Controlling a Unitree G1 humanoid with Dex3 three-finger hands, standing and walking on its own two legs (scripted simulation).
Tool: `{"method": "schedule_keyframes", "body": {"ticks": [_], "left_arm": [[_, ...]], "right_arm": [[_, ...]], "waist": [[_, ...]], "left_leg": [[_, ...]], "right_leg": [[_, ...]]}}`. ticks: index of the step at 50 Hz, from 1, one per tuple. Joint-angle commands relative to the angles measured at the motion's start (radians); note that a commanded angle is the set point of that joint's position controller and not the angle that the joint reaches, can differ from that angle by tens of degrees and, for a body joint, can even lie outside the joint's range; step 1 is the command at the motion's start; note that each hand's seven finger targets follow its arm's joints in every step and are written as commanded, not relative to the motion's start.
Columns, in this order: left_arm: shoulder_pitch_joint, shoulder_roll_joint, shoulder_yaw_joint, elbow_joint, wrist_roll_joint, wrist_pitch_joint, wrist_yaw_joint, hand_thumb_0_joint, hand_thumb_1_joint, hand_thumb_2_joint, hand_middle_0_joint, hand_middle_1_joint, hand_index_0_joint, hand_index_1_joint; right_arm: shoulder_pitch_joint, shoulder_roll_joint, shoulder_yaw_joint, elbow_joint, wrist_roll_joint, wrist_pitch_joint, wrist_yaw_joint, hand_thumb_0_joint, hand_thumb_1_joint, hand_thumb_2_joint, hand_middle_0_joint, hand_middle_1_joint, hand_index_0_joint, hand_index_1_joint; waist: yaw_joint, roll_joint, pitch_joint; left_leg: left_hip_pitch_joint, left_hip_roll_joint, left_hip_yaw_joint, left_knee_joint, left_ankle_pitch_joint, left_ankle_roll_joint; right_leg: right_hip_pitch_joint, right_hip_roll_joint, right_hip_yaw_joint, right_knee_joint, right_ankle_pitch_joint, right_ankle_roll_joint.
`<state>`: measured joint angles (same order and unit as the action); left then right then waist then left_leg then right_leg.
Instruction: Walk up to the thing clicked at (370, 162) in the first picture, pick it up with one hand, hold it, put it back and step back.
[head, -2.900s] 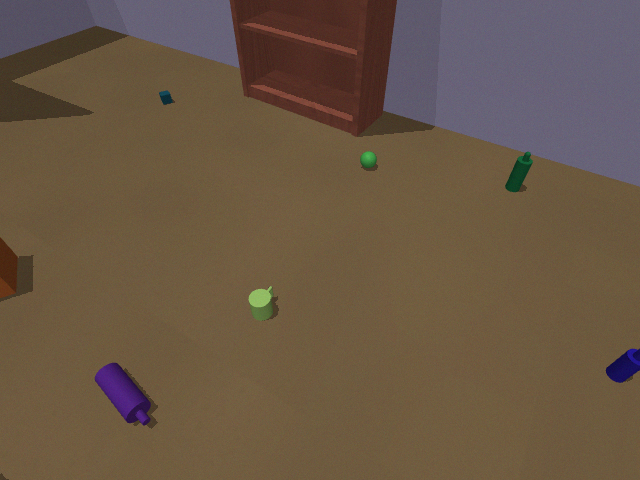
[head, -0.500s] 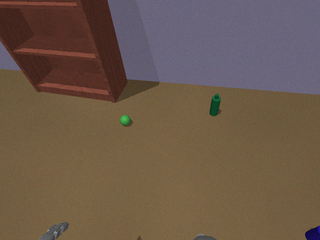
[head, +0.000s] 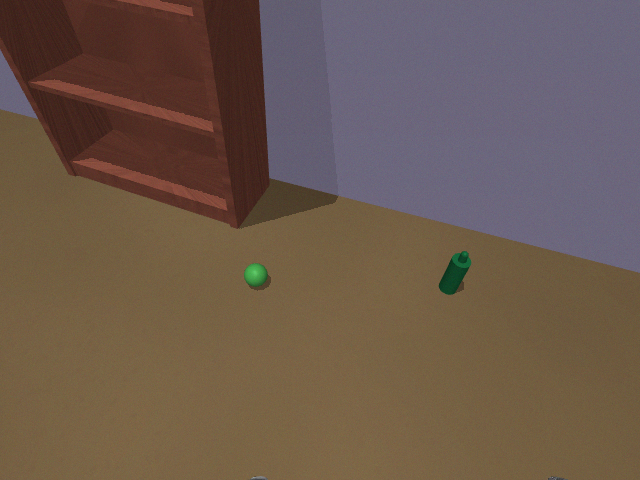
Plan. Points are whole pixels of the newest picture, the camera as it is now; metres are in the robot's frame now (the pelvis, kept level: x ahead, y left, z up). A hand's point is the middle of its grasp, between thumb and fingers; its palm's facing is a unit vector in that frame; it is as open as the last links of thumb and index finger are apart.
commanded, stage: walk up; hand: left
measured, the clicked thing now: (255, 274) +0.92 +0.24 -0.71
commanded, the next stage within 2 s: none
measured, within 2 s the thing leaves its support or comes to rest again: neither
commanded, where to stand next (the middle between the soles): +0.55 +0.01 m, yaw +0 degrees
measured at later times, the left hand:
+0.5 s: hand (172, 371) +0.30 +0.25 -0.12, palm faces -0.09 -0.92 -0.39, open 7.3 cm
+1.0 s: hand (164, 332) +0.38 +0.29 -0.15, palm faces -0.01 -0.93 -0.36, open 7.4 cm
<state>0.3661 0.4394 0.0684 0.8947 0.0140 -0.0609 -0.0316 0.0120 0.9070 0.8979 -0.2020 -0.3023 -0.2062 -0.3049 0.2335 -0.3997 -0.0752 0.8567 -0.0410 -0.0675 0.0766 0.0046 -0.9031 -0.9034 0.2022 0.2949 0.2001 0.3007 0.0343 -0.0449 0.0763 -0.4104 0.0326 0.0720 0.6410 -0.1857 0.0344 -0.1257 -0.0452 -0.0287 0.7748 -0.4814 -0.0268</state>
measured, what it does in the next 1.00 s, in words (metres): walks ahead: right foot, then left foot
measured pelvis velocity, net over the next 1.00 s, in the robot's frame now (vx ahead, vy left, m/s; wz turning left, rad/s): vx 0.35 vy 0.01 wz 0.01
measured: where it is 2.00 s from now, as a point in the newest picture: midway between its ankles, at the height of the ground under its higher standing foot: (317, 384)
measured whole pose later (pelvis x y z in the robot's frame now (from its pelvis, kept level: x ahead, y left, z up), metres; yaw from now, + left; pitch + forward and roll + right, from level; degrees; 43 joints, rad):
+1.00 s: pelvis +0.35 +0.01 +0.00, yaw +1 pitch -3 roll +0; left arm 0.35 0.44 0.06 0.88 0.02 -0.04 -0.04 0.01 0.91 0.90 -0.20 -0.30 -0.21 -0.30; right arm 0.30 -0.40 -0.07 0.89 -0.04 -0.07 0.06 0.00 -0.90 -0.90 0.20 0.29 0.20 0.30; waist 0.02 -0.06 0.07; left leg -0.35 0.04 0.07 0.62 -0.21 0.01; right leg -0.21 -0.07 -0.04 0.77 -0.44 -0.03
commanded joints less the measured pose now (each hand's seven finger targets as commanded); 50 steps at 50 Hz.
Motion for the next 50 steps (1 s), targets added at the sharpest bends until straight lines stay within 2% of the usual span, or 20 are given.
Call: {"method": "schedule_keyframes", "body": {"ticks": [1, 3, 5, 9, 17, 20, 23, 24, 25, 26, 27, 31, 32, 38, 42, 46, 47, 48, 49, 50], "left_arm": [[-0.004, 0.239, 0.034, -0.084, -0.005, -0.024, 0.023, 0.000, 0.900, 0.900, -0.200, -0.300, -0.200, -0.300], [0.012, 0.215, 0.031, -0.051, -0.019, -0.021, 0.009, 0.000, 0.900, 0.900, -0.200, -0.300, -0.200, -0.300], [0.063, 0.192, 0.030, -0.029, -0.023, -0.007, -0.004, 0.000, 0.900, 0.900, -0.200, -0.300, -0.200, -0.300], [0.007, 0.168, 0.029, -0.049, -0.010, 0.000, -0.020, 0.000, 0.900, 0.900, -0.200, -0.300, -0.200, -0.300], [-0.182, 0.126, 0.026, -0.101, -0.007, -0.004, -0.034, 0.000, 0.900, 0.900, -0.200, -0.300, -0.200, -0.300], [-0.145, 0.128, 0.034, -0.086, -0.008, -0.015, -0.029, 0.000, 0.900, 0.900, -0.200, -0.300, -0.200, -0.300], [-0.014, 0.176, 0.057, -0.044, 0.000, -0.032, -0.011, 0.000, 0.900, 0.900, -0.200, -0.300, -0.200, -0.300], [0.065, 0.226, 0.076, -0.029, 0.007, -0.041, 0.001, 0.000, 0.900, 0.900, -0.200, -0.300, -0.200, -0.300], [0.086, 0.293, 0.090, -0.050, 0.006, -0.046, 0.009, 0.000, 0.900, 0.900, -0.200, -0.300, -0.200, -0.300], [0.056, 0.306, 0.087, -0.046, -0.012, -0.039, 0.009, 0.000, 0.900, 0.900, -0.200, -0.300, -0.200, -0.300], [0.033, 0.291, 0.083, -0.060, -0.023, -0.035, 0.011, 0.000, 0.900, 0.900, -0.200, -0.300, -0.200, -0.300], [-0.074, 0.206, 0.053, -0.080, -0.025, -0.042, 0.019, 0.000, 0.900, 0.900, -0.200, -0.300, -0.200, -0.300], [-0.077, 0.202, 0.052, -0.088, -0.018, -0.046, 0.016, 0.000, 0.900, 0.900, -0.200, -0.300, -0.200, -0.300], [-0.083, 0.219, 0.059, -0.127, -0.001, -0.045, 0.005, 0.000, 0.900, 0.900, -0.200, -0.300, -0.200, -0.300], [-0.068, 0.235, 0.062, -0.130, 0.001, -0.040, -0.002, 0.000, 0.900, 0.900, -0.200, -0.300, -0.200, -0.300], [-0.103, 0.223, 0.051, -0.138, 0.000, -0.026, -0.004, 0.000, 0.900, 0.900, -0.200, -0.300, -0.200, -0.300], [-0.062, 0.174, 0.034, -0.139, 0.005, -0.024, -0.004, 0.000, 0.900, 0.900, -0.200, -0.300, -0.200, -0.300], [-0.002, 0.096, 0.009, -0.133, -0.005, -0.020, -0.005, 0.000, 0.900, 0.900, -0.200, -0.300, -0.200, -0.300], [0.034, 0.093, 0.008, -0.121, -0.016, -0.010, -0.001, 0.000, 0.900, 0.900, -0.200, -0.300, -0.200, -0.300], [-0.001, 0.200, 0.037, -0.098, -0.005, 0.000, 0.016, 0.000, 0.900, 0.900, -0.200, -0.300, -0.200, -0.300]], "right_arm": [[0.156, -0.336, -0.097, -0.056, 0.048, -0.025, -0.035, 0.000, -0.900, -0.900, 0.200, 0.300, 0.200, 0.300], [0.081, -0.267, -0.061, -0.070, 0.043, -0.031, -0.045, 0.000, -0.900, -0.900, 0.200, 0.300, 0.200, 0.300], [0.069, -0.242, -0.050, -0.064, 0.051, -0.043, -0.046, 0.000, -0.900, -0.900, 0.200, 0.300, 0.200, 0.300], [0.095, -0.243, -0.053, -0.075, 0.042, -0.050, -0.046, 0.000, -0.900, -0.900, 0.200, 0.300, 0.200, 0.300], [0.132, -0.250, -0.054, -0.072, 0.039, -0.038, -0.045, 0.000, -0.900, -0.900, 0.200, 0.300, 0.200, 0.300], [0.109, -0.255, -0.055, -0.090, 0.037, -0.029, -0.049, 0.000, -0.900, -0.900, 0.200, 0.300, 0.200, 0.300], [0.128, -0.215, -0.037, -0.100, 0.037, -0.020, -0.052, 0.000, -0.900, -0.900, 0.200, 0.300, 0.200, 0.300], [0.173, -0.159, -0.018, -0.105, 0.041, -0.022, -0.049, 0.000, -0.900, -0.900, 0.200, 0.300, 0.200, 0.300], [0.219, -0.122, -0.001, -0.111, 0.040, -0.019, -0.045, 0.000, -0.900, -0.900, 0.200, 0.300, 0.200, 0.300], [0.188, -0.234, -0.026, -0.081, 0.037, -0.007, -0.057, 0.000, -0.900, -0.900, 0.200, 0.300, 0.200, 0.300], [0.156, -0.253, -0.032, -0.069, 0.031, -0.004, -0.065, 0.000, -0.900, -0.900, 0.200, 0.300, 0.200, 0.300], [0.188, -0.201, -0.028, -0.020, 0.046, 0.010, -0.043, 0.000, -0.900, -0.900, 0.200, 0.300, 0.200, 0.300], [0.192, -0.195, -0.028, -0.019, 0.042, 0.013, -0.036, 0.000, -0.900, -0.900, 0.200, 0.300, 0.200, 0.300], [0.090, -0.194, -0.045, -0.040, 0.021, 0.019, -0.014, 0.000, -0.900, -0.900, 0.200, 0.300, 0.200, 0.300], [0.023, -0.179, -0.043, -0.055, 0.014, -0.002, -0.009, 0.000, -0.900, -0.900, 0.200, 0.300, 0.200, 0.300], [0.153, -0.207, -0.060, -0.006, 0.011, -0.022, -0.023, 0.000, -0.900, -0.900, 0.200, 0.300, 0.200, 0.300], [0.245, -0.248, -0.074, 0.025, 0.011, -0.031, -0.035, 0.000, -0.900, -0.900, 0.200, 0.300, 0.200, 0.300], [0.296, -0.311, -0.090, 0.023, 0.004, -0.039, -0.048, 0.000, -0.900, -0.900, 0.200, 0.300, 0.200, 0.300], [0.254, -0.360, -0.091, -0.014, 0.007, -0.043, -0.052, 0.000, -0.900, -0.900, 0.200, 0.300, 0.200, 0.300], [0.216, -0.360, -0.093, -0.025, 0.034, -0.037, -0.047, 0.000, -0.900, -0.900, 0.200, 0.300, 0.200, 0.300]], "waist": [[-0.100, 0.185, -0.069], [-0.056, 0.126, 0.001], [-0.026, 0.160, 0.004], [-0.044, 0.178, -0.006], [-0.080, 0.165, 0.050], [-0.048, 0.154, -0.024], [0.019, 0.009, -0.120], [0.047, -0.140, -0.183], [0.037, -0.265, -0.206], [0.053, -0.180, -0.152], [0.045, -0.131, -0.096], [-0.031, -0.091, 0.001], [-0.031, -0.102, -0.012], [-0.013, -0.106, 0.034], [0.006, -0.097, 0.028], [-0.086, -0.006, -0.042], [-0.123, 0.126, -0.112], [-0.134, 0.358, -0.141], [-0.100, 0.355, -0.086], [-0.103, 0.253, -0.045]], "left_leg": [[0.397, 0.388, -0.708, -0.430, -0.411, 0.219], [0.257, 0.266, -0.412, -0.431, -0.175, 0.093], [0.208, 0.204, -0.253, -0.427, -0.047, 0.064], [0.281, 0.209, -0.193, -0.443, 0.000, 0.155], [0.290, 0.185, -0.117, -0.394, 0.199, 0.127], [0.295, 0.219, -0.140, -0.296, 0.226, 0.145], [0.223, 0.139, -0.076, 0.007, 0.261, 0.098], [0.096, 0.065, -0.025, 0.233, 0.122, 0.069], [-0.122, -0.056, -0.007, 0.411, -0.313, 0.025], [-0.207, -0.044, -0.060, 0.503, -0.372, 0.022], [-0.209, -0.005, -0.113, 0.527, -0.350, 0.018], [-0.082, 0.022, -0.150, 0.419, -0.152, 0.009], [-0.073, 0.013, -0.131, 0.413, -0.130, 0.004], [-0.092, 0.059, -0.087, 0.172, -0.044, -0.053], [-0.001, 0.076, -0.072, -0.011, 0.002, -0.041], [0.271, 0.023, -0.019, -0.111, -0.012, -0.011], [0.436, 0.020, -0.059, -0.150, -0.090, 0.011], [0.495, 0.177, -0.307, -0.296, -0.294, 0.054], [0.489, 0.357, -0.689, -0.425, -0.365, 0.127], [0.416, 0.414, -0.737, -0.413, -0.371, 0.215]], "right_leg": [[-0.540, 0.018, 0.120, 0.473, 0.008, -0.037], [-0.443, -0.017, 0.170, 0.370, 0.146, -0.024], [-0.390, -0.030, 0.126, 0.308, 0.210, -0.006], [-0.437, -0.051, 0.084, 0.182, 0.262, 0.032], [-0.376, -0.050, 0.003, -0.142, 0.383, 0.014], [-0.223, -0.039, 0.010, -0.210, 0.365, -0.005], [0.058, 0.010, -0.005, -0.312, 0.324, -0.037], [0.194, -0.099, 0.147, -0.362, 0.219, -0.069], [0.317, -0.336, 0.533, -0.440, 0.141, -0.153], [0.277, -0.407, 0.690, -0.490, 0.106, -0.252], [0.180, -0.405, 0.662, -0.509, 0.120, -0.271], [-0.049, -0.200, 0.245, -0.519, 0.335, -0.130], [-0.052, -0.189, 0.211, -0.520, 0.374, -0.154], [-0.129, -0.194, 0.139, -0.596, 0.065, -0.187], [-0.137, -0.217, 0.133, -0.532, 0.086, -0.187], [-0.229, -0.182, 0.096, -0.328, 0.106, -0.141], [-0.288, -0.132, 0.052, -0.114, 0.218, -0.111], [-0.392, -0.020, -0.047, 0.177, 0.141, -0.057], [-0.574, 0.102, 0.003, 0.303, -0.024, -0.021], [-0.562, 0.027, 0.079, 0.377, -0.065, -0.034]]}}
